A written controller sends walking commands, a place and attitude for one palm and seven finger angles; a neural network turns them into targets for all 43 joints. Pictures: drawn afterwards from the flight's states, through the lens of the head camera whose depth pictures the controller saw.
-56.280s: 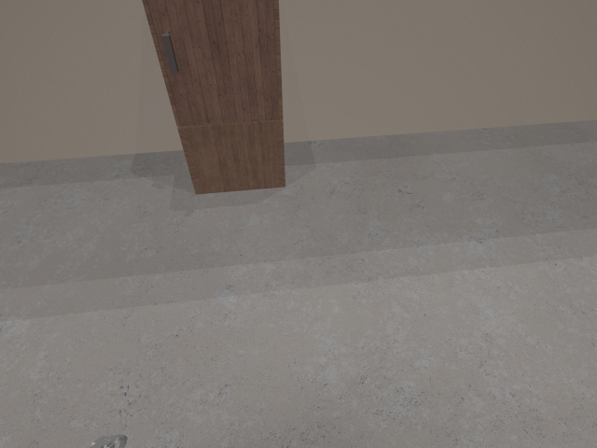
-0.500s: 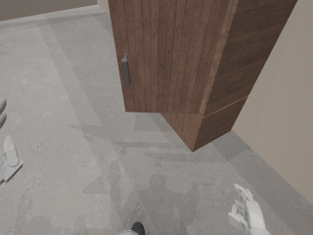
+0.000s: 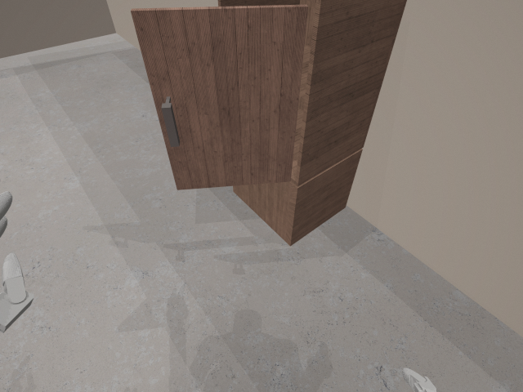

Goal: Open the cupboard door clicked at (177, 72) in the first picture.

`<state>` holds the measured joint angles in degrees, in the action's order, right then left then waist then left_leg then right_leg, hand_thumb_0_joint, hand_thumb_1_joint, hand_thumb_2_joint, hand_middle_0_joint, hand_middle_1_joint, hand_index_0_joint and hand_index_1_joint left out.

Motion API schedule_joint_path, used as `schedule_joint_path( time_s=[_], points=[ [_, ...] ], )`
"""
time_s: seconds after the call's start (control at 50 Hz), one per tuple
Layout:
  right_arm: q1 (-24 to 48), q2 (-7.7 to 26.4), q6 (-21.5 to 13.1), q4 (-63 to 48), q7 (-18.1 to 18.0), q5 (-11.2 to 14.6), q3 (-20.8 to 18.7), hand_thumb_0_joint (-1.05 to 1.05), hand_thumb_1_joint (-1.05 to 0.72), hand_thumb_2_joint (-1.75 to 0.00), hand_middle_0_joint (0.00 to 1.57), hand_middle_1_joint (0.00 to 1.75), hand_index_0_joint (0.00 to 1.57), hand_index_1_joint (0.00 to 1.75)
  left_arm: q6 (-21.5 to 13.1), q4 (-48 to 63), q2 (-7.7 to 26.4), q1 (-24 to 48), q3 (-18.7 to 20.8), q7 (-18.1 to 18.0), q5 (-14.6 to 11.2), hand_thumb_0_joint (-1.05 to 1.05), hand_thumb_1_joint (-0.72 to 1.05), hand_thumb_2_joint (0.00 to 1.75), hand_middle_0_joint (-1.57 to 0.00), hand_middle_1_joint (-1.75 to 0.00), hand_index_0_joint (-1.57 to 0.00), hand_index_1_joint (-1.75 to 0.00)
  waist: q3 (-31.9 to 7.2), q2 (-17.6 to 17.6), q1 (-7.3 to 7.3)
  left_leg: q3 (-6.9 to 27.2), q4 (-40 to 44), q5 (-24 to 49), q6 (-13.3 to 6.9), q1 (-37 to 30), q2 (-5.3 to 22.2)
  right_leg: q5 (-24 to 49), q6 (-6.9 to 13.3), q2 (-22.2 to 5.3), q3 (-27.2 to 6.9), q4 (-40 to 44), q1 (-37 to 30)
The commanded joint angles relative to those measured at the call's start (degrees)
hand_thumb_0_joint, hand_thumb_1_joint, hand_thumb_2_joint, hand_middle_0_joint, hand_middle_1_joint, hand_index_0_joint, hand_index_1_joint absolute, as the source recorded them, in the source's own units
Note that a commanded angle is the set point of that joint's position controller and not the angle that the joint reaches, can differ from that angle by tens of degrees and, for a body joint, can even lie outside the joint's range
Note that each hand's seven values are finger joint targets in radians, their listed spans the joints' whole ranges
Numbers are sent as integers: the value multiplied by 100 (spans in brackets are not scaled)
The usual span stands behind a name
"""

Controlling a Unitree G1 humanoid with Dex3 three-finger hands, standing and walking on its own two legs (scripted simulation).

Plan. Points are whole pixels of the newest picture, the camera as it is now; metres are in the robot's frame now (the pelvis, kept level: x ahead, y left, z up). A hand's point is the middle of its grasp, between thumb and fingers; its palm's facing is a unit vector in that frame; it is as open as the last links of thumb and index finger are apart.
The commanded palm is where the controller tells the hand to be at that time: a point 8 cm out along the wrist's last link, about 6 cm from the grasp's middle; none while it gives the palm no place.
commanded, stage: stop stepping back and stand still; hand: left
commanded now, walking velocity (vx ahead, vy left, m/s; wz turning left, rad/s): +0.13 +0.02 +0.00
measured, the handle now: (171, 121) +0.84 +0.25 -0.04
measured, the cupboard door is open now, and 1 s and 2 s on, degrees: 58 58 58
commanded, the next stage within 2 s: let the arm hang, fingers relaxed in 1.22 s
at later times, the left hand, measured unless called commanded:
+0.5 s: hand (42, 262) +0.24 +0.25 +0.16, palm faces +0.37 -0.77 -0.52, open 7.4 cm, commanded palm +0.17 +0.30 +0.18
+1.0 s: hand (11, 299) +0.20 +0.27 +0.16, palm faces +0.41 -0.78 -0.48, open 7.4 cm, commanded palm +0.14 +0.31 +0.18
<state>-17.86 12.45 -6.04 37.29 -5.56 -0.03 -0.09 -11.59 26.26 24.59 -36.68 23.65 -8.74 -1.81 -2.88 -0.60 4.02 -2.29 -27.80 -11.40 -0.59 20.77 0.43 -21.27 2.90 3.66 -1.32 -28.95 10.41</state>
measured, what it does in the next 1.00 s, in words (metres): stands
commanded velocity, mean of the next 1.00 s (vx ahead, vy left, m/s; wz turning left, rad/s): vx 0.02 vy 0.02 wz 0.00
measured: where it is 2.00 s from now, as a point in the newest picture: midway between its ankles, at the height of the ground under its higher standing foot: outside the picture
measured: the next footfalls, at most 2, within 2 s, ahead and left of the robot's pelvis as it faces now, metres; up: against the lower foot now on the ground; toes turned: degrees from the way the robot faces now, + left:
none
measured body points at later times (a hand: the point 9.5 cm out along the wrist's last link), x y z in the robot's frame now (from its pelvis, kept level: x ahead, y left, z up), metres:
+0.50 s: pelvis +0.02 +0.00 +0.00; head +0.05 +0.00 +0.45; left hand +0.21 +0.29 +0.19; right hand +0.19 -0.23 -0.09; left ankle +0.03 +0.13 -0.74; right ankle -0.04 -0.09 -0.74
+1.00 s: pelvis +0.00 +0.01 +0.00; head +0.01 +0.00 +0.45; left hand +0.17 +0.31 +0.18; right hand +0.15 -0.23 -0.09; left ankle +0.03 +0.13 -0.74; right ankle -0.05 -0.09 -0.74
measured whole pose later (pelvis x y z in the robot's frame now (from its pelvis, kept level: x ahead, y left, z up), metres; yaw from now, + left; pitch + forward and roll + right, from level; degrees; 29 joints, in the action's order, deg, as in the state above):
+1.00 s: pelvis +0.00 +0.01 +0.00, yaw +0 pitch +1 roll -1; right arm -13.0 11.9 -5.0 36.3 -5.1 0.6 0.9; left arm -11.1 24.6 22.5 -32.3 22.6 -9.1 -2.4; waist -0.4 -1.6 0.6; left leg -3.0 -27.0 -11.5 0.5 16.5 2.7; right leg -16.6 2.2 3.6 -1.4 -24.6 9.0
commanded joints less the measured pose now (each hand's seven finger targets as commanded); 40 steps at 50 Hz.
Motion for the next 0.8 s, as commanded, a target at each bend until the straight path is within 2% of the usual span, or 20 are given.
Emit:
schedule_joint_path(
  time_s=[0.0,0.04,0.06,0.08,0.1,0.12,0.14,0.18,0.22,0.26,0.28,0.3,0.32,0.36,0.42,0.5,0.62,0.68,0.7,0.78],
  points=[
    [841,663,-339,-877,-62,-82,-233,0,-90,-90,20,30,20,30,-391,1344,1172,381,1031,-253,-6,0,90,90,-20,-30,-20,-30,6,-740,-239,630,873,-2115,-88,89,423,-777,103,-283,-206,526,189],
    [754,608,-273,-797,-47,-90,-264,0,-90,-90,20,30,20,30,-375,1016,1012,493,870,-242,-2,0,90,90,-20,-30,-20,-30,104,-168,-195,333,0,-1475,-53,-159,211,-1373,314,-758,-933,1015,757],
    [715,595,-239,-725,-34,-71,-286,0,-90,-90,20,30,20,30,-375,843,981,567,813,-237,2,0,90,90,-20,-30,-20,-30,194,283,-186,190,-700,-1058,-25,-320,128,-1700,476,-1177,-1607,1392,1173],
    [697,642,-202,-664,-20,-66,-300,0,-90,-90,20,30,20,30,-368,724,928,696,743,-242,11,0,90,90,-20,-30,-20,-30,342,567,-206,151,-1286,-874,13,-146,65,-1856,641,-1547,-2147,1658,1331],
    [718,681,-190,-629,7,-51,-315,0,-90,-90,20,30,20,30,-345,561,895,773,710,-258,4,0,90,90,-20,-30,-20,-30,398,731,-243,184,-1741,-840,43,122,19,-1835,795,-1776,-2499,1789,1253],
    [743,681,-180,-643,31,-41,-300,0,-90,-90,20,30,20,30,-326,402,767,908,514,-241,24,0,90,90,-20,-30,-20,-30,566,925,-259,253,-1872,-813,49,357,48,-1530,840,-1871,-2468,1745,1114],
    [814,701,-207,-657,52,-21,-291,0,-90,-90,20,30,20,30,-354,385,763,1204,420,-226,55,0,90,90,-20,-30,-20,-30,659,919,-260,277,-1658,-813,28,396,135,-960,791,-1851,-2236,1578,973],
    [849,644,-265,-584,51,-20,-214,0,-90,-90,20,30,20,30,-416,242,826,1622,368,-212,103,0,90,90,-20,-30,-20,-30,758,718,-244,158,-627,-637,-61,-86,173,-171,493,-1570,-1495,1100,919],
    [952,657,-323,-596,3,-8,-217,0,-90,-90,20,30,20,30,-444,248,831,1792,293,-195,139,0,90,90,-20,-30,-20,-30,753,338,-295,163,-10,-348,-175,-767,141,398,174,-1187,-1047,764,1083],
    [962,706,-339,-720,9,29,-238,0,-90,-90,20,30,20,30,-478,525,882,1705,355,-173,124,0,90,90,-20,-30,-20,-30,471,-32,-374,372,60,498,-297,-1181,429,1518,-125,-865,-802,435,878],
    [957,695,-349,-777,23,58,-235,0,-90,-90,20,30,20,30,-511,720,1000,1622,493,-168,110,0,90,90,-20,-30,-20,-30,283,10,-402,375,-71,1171,-292,-1340,528,2246,-252,-787,-708,348,737],
    [924,643,-342,-747,24,72,-223,0,-90,-90,20,30,20,30,-528,777,1232,1415,749,-163,112,0,90,90,-20,-30,-20,-30,27,-21,-399,216,-170,1463,-250,-1335,473,2794,-288,-802,-654,316,499],
    [901,545,-314,-805,51,76,-157,0,-90,-90,20,30,20,30,-539,946,1174,1229,768,-149,111,0,90,90,-20,-30,-20,-30,-119,-84,-366,170,-138,1908,-229,-1258,423,3352,-260,-773,-465,148,170],
    [933,544,-310,-918,108,109,-159,0,-90,-90,20,30,20,30,-571,1218,1146,1116,809,-139,81,0,90,90,-20,-30,-20,-30,-427,-73,-361,115,-190,2533,-153,-1327,425,3806,-249,-691,-359,-25,-178],
    [907,501,-265,-1003,135,123,-154,0,-90,-90,20,30,20,30,-554,1254,1130,474,960,-161,27,0,90,90,-20,-30,-20,-30,-730,-313,-360,78,-266,2977,-120,-1457,479,4048,-241,-647,-316,-76,-309],
    [885,495,-159,-1031,163,133,-170,0,-90,-90,20,30,20,30,-483,1057,1079,-116,1099,-152,-64,0,90,90,-20,-30,-20,-30,-849,-538,-348,94,-186,2989,-70,-1472,584,3543,-249,-538,-222,29,-243],
    [927,512,-68,-1058,98,135,-153,0,-90,-90,20,30,20,30,-381,1042,982,23,909,-153,-102,0,90,90,-20,-30,-20,-30,-699,-325,-295,124,-22,2454,-20,-1279,616,3427,-265,-545,-265,168,-174],
    [946,530,-87,-1056,58,123,-143,0,-90,-90,20,30,20,30,-333,1117,951,210,792,-159,-91,0,90,90,-20,-30,-20,-30,-641,-358,-313,129,95,2157,-36,-1310,630,2973,-301,-504,-230,266,-62],
    [982,543,-106,-1039,30,117,-137,0,-90,-90,20,30,20,30,-324,1180,1066,338,853,-171,-82,0,90,90,-20,-30,-20,-30,-587,-362,-321,142,148,1925,-26,-1241,617,2873,-301,-518,-235,326,-54],
    [997,531,-151,-1017,5,98,-120,0,-90,-90,20,30,20,30,-300,1165,974,478,736,-192,-60,0,90,90,-20,-30,-20,-30,-456,-277,-334,131,232,1283,-29,-1151,529,2513,-283,-536,-348,534,29]
  ],
)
